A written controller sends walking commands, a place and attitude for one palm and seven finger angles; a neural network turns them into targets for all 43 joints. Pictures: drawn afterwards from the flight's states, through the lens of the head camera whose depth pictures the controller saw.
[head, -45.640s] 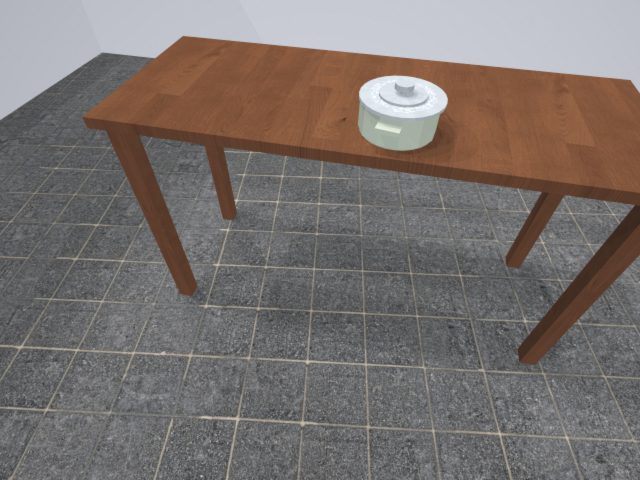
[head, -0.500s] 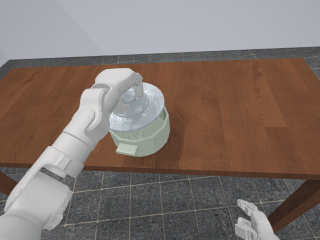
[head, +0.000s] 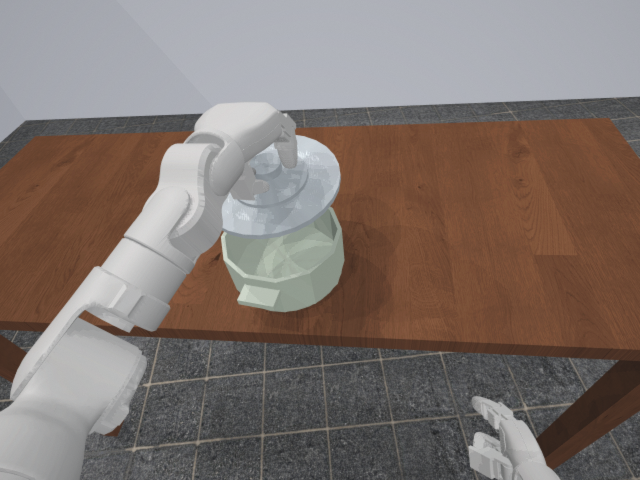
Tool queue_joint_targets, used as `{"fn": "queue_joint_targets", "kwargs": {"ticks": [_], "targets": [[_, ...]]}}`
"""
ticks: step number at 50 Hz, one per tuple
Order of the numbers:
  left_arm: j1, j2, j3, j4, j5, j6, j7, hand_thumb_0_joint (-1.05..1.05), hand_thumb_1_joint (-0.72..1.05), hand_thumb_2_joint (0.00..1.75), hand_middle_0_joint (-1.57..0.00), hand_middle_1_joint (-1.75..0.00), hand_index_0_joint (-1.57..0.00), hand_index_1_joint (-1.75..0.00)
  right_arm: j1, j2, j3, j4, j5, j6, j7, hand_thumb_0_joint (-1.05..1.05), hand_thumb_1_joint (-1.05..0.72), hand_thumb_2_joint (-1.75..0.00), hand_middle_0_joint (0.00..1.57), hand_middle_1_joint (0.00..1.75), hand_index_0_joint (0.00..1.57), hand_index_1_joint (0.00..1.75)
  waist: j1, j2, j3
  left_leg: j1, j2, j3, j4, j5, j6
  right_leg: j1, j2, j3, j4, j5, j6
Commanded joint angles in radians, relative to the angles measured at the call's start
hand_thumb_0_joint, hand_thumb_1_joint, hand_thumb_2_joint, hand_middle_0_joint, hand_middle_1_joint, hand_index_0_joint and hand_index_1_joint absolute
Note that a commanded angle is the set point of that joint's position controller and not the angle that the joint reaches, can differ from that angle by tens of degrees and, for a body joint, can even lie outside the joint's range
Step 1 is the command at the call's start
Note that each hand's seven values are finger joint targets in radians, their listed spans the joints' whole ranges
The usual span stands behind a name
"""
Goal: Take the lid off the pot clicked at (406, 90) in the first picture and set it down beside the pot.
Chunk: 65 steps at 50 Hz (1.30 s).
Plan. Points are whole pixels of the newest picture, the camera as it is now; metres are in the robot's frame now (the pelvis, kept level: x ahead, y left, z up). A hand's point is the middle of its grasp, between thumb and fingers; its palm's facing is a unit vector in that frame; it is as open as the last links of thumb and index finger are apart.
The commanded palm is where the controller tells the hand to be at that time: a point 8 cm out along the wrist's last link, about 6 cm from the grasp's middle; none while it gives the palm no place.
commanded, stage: lift the lid straight up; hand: left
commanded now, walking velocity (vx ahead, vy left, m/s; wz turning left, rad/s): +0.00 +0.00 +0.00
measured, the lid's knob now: (265, 166) +0.45 +0.09 +0.18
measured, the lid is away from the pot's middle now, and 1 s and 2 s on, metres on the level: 0.02 0.03 0.15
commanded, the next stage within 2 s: move the lid sideways beside the pot in 0.76 s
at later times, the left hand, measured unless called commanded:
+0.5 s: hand (249, 135) +0.43 +0.09 +0.24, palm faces -0.08 -0.01 -1.00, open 7.1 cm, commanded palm +0.39 +0.10 +0.32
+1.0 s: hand (229, 132) +0.42 +0.11 +0.25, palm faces -0.08 -0.02 -1.00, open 7.1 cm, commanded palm +0.39 +0.13 +0.33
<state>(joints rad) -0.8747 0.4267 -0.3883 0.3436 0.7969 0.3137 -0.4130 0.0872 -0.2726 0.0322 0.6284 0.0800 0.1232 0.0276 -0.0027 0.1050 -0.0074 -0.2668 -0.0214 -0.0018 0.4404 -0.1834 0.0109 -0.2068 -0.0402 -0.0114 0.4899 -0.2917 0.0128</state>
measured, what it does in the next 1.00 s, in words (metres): stands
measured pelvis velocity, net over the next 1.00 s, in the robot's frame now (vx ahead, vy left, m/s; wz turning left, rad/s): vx -0.01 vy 0.00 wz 0.00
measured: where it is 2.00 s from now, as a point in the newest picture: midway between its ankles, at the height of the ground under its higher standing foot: outside the picture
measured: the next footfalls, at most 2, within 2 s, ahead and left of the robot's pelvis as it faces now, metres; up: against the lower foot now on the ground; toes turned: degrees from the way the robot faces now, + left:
none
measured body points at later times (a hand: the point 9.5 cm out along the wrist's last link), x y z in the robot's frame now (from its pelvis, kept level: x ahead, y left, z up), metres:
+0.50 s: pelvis +0.00 +0.00 +0.00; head +0.00 -0.05 +0.45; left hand +0.43 +0.09 +0.30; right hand +0.19 -0.23 -0.11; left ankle +0.03 +0.12 -0.74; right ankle -0.02 -0.13 -0.74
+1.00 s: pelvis -0.01 +0.00 +0.00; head +0.00 -0.04 +0.45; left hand +0.42 +0.11 +0.30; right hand +0.20 -0.22 -0.10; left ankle +0.03 +0.12 -0.74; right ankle -0.02 -0.13 -0.74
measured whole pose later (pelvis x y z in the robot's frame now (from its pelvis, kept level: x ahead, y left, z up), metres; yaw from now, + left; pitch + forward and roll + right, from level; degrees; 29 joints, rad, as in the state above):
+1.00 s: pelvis -0.01 +0.00 +0.00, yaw +0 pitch +1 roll +1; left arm -1.01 0.46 -0.36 0.38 0.80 0.33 -0.47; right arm 0.07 -0.27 0.05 0.62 0.08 0.10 0.02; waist 0.01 0.10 -0.01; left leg -0.27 -0.03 0.00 0.42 -0.16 0.02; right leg -0.21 -0.04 -0.01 0.48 -0.27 0.02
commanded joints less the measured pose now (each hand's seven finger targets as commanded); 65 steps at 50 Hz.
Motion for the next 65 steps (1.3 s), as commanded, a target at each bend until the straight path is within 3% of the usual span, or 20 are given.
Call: {"fn": "queue_joint_targets", "kwargs": {"ticks": [1,12,14,18,20,23,24,26,30,34,38,40,43,45,48,54,58,59,61,65], "targets": [[-0.623,0.231,0.213,-0.166,0.047,-0.003,0.061,0.00,0.66,1.04,-0.95,-0.98,-0.94,-0.94,-0.149,-0.078,-0.019,-0.154,0.002,-0.053,-0.003,0.00,-0.90,-0.90,0.20,0.30,0.20,0.30,0.004,-0.152,-0.385,0.204,-0.023,-0.001,-0.025,0.189,0.052,0.055,0.043,-0.027,-0.057,0.352,-0.046],[-0.701,0.237,0.212,-0.119,0.054,-0.002,0.052,0.00,0.66,1.04,-0.95,-0.98,-0.94,-0.94,-0.143,-0.080,-0.018,-0.152,0.001,-0.064,-0.005,0.00,-0.90,-0.90,0.20,0.30,0.20,0.30,0.003,-0.164,-0.407,0.206,-0.024,-0.003,-0.022,0.211,0.054,0.066,0.041,-0.025,-0.055,0.375,-0.048],[-0.706,0.254,0.226,-0.179,0.049,-0.014,0.049,0.00,0.66,1.04,-0.95,-0.98,-0.94,-0.94,-0.146,-0.076,-0.019,-0.165,-0.001,-0.067,0.000,0.00,-0.90,-0.90,0.20,0.30,0.20,0.30,0.011,-0.144,-0.468,0.227,-0.027,-0.005,-0.020,0.245,0.054,0.102,0.039,-0.021,-0.045,0.404,-0.049],[-0.669,0.209,0.205,-0.133,0.025,-0.005,0.037,0.00,0.66,1.04,-0.95,-0.98,-0.94,-0.94,-0.140,-0.089,-0.026,-0.161,0.003,-0.059,0.001,0.00,-0.90,-0.90,0.20,0.30,0.20,0.30,-0.003,-0.160,-0.403,0.209,-0.025,-0.003,-0.016,0.234,0.057,0.068,0.037,-0.030,-0.058,0.401,-0.050],[-0.695,0.269,0.241,-0.139,0.051,0.001,0.033,0.00,0.66,1.04,-0.95,-0.98,-0.94,-0.94,-0.152,-0.085,-0.021,-0.162,0.000,-0.060,-0.001,0.00,-0.90,-0.90,0.20,0.30,0.20,0.30,0.012,-0.172,-0.408,0.204,-0.023,0.001,-0.024,0.232,0.057,0.081,0.038,-0.022,-0.057,0.399,-0.048],[-0.716,0.218,0.207,-0.185,0.029,-0.004,0.027,0.00,0.66,1.04,-0.95,-0.98,-0.94,-0.94,-0.152,-0.086,-0.026,-0.171,0.003,-0.065,0.002,0.00,-0.90,-0.90,0.20,0.30,0.20,0.30,0.001,-0.153,-0.435,0.230,-0.025,-0.004,-0.011,0.262,0.061,0.080,0.036,-0.028,-0.053,0.421,-0.051],[-0.758,0.306,0.263,-0.240,0.051,-0.007,0.030,0.00,0.66,1.04,-0.95,-0.98,-0.94,-0.94,-0.157,-0.080,-0.021,-0.173,0.002,-0.071,0.005,0.00,-0.90,-0.90,0.20,0.30,0.20,0.30,0.020,-0.143,-0.497,0.241,-0.024,-0.005,-0.020,0.278,0.055,0.122,0.036,-0.019,-0.040,0.429,-0.049],[-0.740,0.248,0.216,-0.186,0.053,0.005,0.021,0.00,0.66,1.04,-0.95,-0.98,-0.94,-0.94,-0.158,-0.077,-0.019,-0.168,0.002,-0.069,0.006,0.00,-0.90,-0.90,0.20,0.30,0.20,0.30,0.010,-0.146,-0.440,0.228,-0.025,-0.002,-0.018,0.271,0.054,0.082,0.036,-0.026,-0.046,0.419,-0.051],[-0.708,0.268,0.235,-0.122,0.050,0.012,0.013,0.00,0.66,1.04,-0.95,-0.98,-0.94,-0.94,-0.164,-0.088,-0.016,-0.165,0.002,-0.056,0.000,0.00,-0.90,-0.90,0.20,0.30,0.20,0.30,0.016,-0.186,-0.384,0.187,-0.023,0.005,-0.031,0.217,0.054,0.069,0.035,-0.025,-0.062,0.375,-0.048],[-0.670,0.267,0.240,-0.161,0.053,0.014,0.006,0.00,0.66,1.04,-0.95,-0.98,-0.94,-0.94,-0.166,-0.084,-0.019,-0.174,0.004,-0.055,0.008,0.00,-0.90,-0.90,0.20,0.30,0.20,0.30,0.021,-0.175,-0.447,0.211,-0.023,0.006,-0.021,0.262,0.055,0.098,0.033,-0.022,-0.050,0.407,-0.048],[-0.717,0.223,0.197,-0.170,0.025,0.014,0.002,0.00,0.66,1.04,-0.95,-0.98,-0.94,-0.94,-0.168,-0.093,-0.020,-0.173,0.010,-0.051,0.003,0.00,-0.90,-0.90,0.20,0.30,0.20,0.30,-0.003,-0.152,-0.390,0.209,-0.023,0.001,-0.022,0.218,0.056,0.050,0.033,-0.032,-0.064,0.362,-0.050],[-0.745,0.296,0.246,-0.210,0.052,0.014,0.003,0.00,0.66,1.04,-0.95,-0.98,-0.94,-0.94,-0.173,-0.084,-0.020,-0.179,0.001,-0.064,0.000,0.00,-0.90,-0.90,0.20,0.30,0.20,0.30,0.017,-0.137,-0.446,0.229,-0.026,-0.001,-0.018,0.242,0.059,0.084,0.038,-0.020,-0.057,0.384,-0.051],[-0.754,0.214,0.187,-0.206,0.020,0.012,-0.001,0.00,0.66,1.04,-0.95,-0.98,-0.94,-0.94,-0.165,-0.083,-0.023,-0.173,0.010,-0.067,0.003,0.00,-0.90,-0.90,0.20,0.30,0.20,0.30,-0.007,-0.124,-0.432,0.243,-0.025,-0.009,-0.011,0.251,0.056,0.056,0.038,-0.032,-0.055,0.375,-0.054],[-0.733,0.312,0.265,-0.126,0.060,0.027,0.010,0.00,0.66,1.04,-0.95,-0.98,-0.94,-0.94,-0.154,-0.089,-0.017,-0.155,0.001,-0.066,-0.004,0.00,-0.90,-0.90,0.20,0.30,0.20,0.30,0.015,-0.157,-0.411,0.213,-0.020,-0.004,-0.023,0.230,0.054,0.065,0.043,-0.027,-0.062,0.361,-0.052],[-0.723,0.270,0.238,-0.145,0.035,0.018,0.011,0.00,0.66,1.04,-0.95,-0.98,-0.94,-0.94,-0.154,-0.093,-0.019,-0.162,0.006,-0.068,-0.006,0.00,-0.90,-0.90,0.20,0.30,0.20,0.30,0.006,-0.146,-0.415,0.213,-0.023,-0.007,-0.023,0.226,0.055,0.067,0.036,-0.030,-0.063,0.358,-0.052],[-0.701,0.362,0.301,-0.198,0.072,0.014,-0.002,0.00,0.66,1.04,-0.95,-0.98,-0.94,-0.94,-0.158,-0.090,-0.016,-0.181,0.003,-0.070,-0.005,0.00,-0.90,-0.90,0.20,0.30,0.20,0.30,0.030,-0.144,-0.479,0.219,-0.022,-0.003,-0.031,0.256,0.053,0.114,0.034,-0.020,-0.053,0.379,-0.049],[-0.639,0.291,0.249,-0.132,0.047,0.020,-0.025,0.00,0.66,1.04,-0.95,-0.98,-0.94,-0.94,-0.150,-0.102,-0.021,-0.179,0.012,-0.062,-0.008,0.00,-0.90,-0.90,0.20,0.30,0.20,0.30,0.006,-0.142,-0.382,0.201,-0.023,-0.006,-0.025,0.213,0.056,0.046,0.038,-0.035,-0.072,0.332,-0.049],[-0.686,0.375,0.305,-0.176,0.072,0.016,-0.026,0.00,0.66,1.04,-0.95,-0.98,-0.94,-0.94,-0.148,-0.097,-0.018,-0.180,0.008,-0.068,-0.011,0.00,-0.90,-0.90,0.20,0.30,0.20,0.30,0.022,-0.158,-0.425,0.209,-0.023,-0.005,-0.032,0.220,0.054,0.075,0.037,-0.027,-0.063,0.337,-0.046],[-0.725,0.359,0.278,-0.243,0.075,0.010,-0.035,0.00,0.66,1.04,-0.95,-0.98,-0.94,-0.94,-0.162,-0.090,-0.018,-0.196,0.010,-0.078,-0.014,0.00,-0.90,-0.90,0.20,0.30,0.20,0.30,0.017,-0.105,-0.441,0.236,-0.028,-0.005,-0.023,0.250,0.057,0.069,0.036,-0.023,-0.055,0.360,-0.049],[-0.671,0.386,0.304,-0.183,0.069,0.011,-0.055,0.00,0.66,1.04,-0.95,-0.98,-0.94,-0.94,-0.139,-0.101,-0.021,-0.184,0.007,-0.071,-0.017,0.00,-0.90,-0.90,0.20,0.30,0.20,0.30,0.012,-0.143,-0.392,0.212,-0.027,-0.008,-0.023,0.223,0.059,0.054,0.044,-0.027,-0.070,0.343,-0.046]]}}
